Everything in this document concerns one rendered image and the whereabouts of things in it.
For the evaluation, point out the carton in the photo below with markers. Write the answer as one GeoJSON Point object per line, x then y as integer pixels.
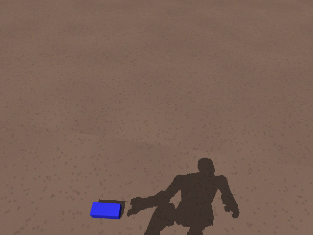
{"type": "Point", "coordinates": [106, 210]}

